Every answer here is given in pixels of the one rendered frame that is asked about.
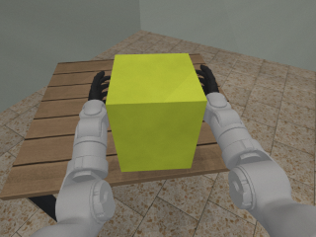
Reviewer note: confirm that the left robot upper arm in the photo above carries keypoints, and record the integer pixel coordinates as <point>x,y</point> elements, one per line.
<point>82,209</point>

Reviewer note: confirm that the carton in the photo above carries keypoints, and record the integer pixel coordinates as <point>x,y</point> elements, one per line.
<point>155,105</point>

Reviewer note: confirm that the right robot hand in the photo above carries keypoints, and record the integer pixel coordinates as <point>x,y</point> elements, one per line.
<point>208,80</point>

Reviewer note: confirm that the left robot hand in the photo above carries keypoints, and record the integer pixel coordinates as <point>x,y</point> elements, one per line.
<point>95,92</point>

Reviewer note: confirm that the right robot forearm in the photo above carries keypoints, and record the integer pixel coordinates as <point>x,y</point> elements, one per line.
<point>237,145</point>

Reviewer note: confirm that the table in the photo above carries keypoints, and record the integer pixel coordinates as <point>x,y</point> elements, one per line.
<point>41,164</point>

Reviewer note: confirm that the left robot forearm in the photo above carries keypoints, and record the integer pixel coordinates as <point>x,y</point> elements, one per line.
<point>89,156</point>

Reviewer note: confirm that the right robot upper arm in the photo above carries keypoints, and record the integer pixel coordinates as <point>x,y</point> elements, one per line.
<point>263,189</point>

